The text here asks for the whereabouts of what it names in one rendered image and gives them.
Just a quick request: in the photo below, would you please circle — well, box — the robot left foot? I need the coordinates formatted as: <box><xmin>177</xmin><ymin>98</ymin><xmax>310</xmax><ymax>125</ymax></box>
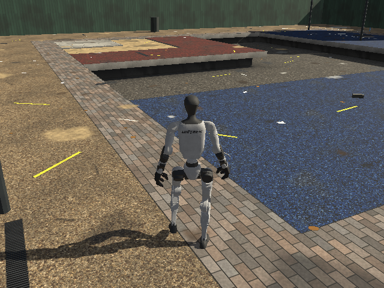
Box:
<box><xmin>169</xmin><ymin>223</ymin><xmax>177</xmax><ymax>233</ymax></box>

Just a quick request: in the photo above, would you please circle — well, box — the robot right foot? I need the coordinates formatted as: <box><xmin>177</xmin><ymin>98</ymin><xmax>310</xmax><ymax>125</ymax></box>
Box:
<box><xmin>200</xmin><ymin>234</ymin><xmax>209</xmax><ymax>249</ymax></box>

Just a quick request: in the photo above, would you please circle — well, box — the right robot hand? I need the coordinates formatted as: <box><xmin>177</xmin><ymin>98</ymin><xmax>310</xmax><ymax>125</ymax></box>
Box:
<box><xmin>216</xmin><ymin>166</ymin><xmax>230</xmax><ymax>179</ymax></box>

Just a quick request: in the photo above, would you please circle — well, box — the robot right upper arm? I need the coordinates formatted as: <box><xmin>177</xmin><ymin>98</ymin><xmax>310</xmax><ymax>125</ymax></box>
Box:
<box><xmin>204</xmin><ymin>121</ymin><xmax>221</xmax><ymax>154</ymax></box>

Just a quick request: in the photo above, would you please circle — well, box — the left robot hand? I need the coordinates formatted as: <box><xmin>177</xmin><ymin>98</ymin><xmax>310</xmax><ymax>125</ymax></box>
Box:
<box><xmin>154</xmin><ymin>172</ymin><xmax>168</xmax><ymax>187</ymax></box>

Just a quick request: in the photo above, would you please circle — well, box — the robot left forearm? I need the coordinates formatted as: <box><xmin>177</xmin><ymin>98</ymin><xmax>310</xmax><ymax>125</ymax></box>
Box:
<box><xmin>156</xmin><ymin>146</ymin><xmax>169</xmax><ymax>174</ymax></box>

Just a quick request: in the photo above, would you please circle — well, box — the robot foot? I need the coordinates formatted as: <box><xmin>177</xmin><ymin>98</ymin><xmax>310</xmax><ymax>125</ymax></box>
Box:
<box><xmin>169</xmin><ymin>223</ymin><xmax>177</xmax><ymax>233</ymax></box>
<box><xmin>200</xmin><ymin>234</ymin><xmax>209</xmax><ymax>249</ymax></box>

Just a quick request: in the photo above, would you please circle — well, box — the robot left upper arm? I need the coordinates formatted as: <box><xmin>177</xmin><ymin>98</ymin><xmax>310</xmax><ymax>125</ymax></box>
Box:
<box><xmin>163</xmin><ymin>121</ymin><xmax>179</xmax><ymax>155</ymax></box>

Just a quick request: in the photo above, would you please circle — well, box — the robot right forearm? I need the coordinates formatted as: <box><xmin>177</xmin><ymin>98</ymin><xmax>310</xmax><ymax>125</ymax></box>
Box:
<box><xmin>215</xmin><ymin>145</ymin><xmax>228</xmax><ymax>169</ymax></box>

